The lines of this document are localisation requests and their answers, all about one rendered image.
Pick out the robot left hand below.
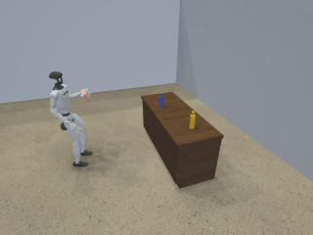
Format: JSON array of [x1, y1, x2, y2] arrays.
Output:
[[80, 88, 91, 98]]

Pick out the table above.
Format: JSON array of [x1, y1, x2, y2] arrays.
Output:
[[141, 92, 224, 189]]

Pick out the left robot thigh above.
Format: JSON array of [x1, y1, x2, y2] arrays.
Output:
[[72, 114, 87, 139]]

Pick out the robot left forearm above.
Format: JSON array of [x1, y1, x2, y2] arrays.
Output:
[[68, 92, 81, 99]]

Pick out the robot right upper arm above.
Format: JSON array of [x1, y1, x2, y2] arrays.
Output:
[[49, 90, 59, 113]]

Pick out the robot right hand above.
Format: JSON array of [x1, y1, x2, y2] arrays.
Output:
[[68, 123, 83, 135]]

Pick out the robot right forearm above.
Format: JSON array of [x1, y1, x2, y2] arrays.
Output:
[[51, 109, 70, 126]]

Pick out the sponge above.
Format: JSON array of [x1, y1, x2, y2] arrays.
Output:
[[81, 89, 90, 102]]

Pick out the robot head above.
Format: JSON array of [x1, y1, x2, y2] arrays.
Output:
[[49, 71, 64, 90]]

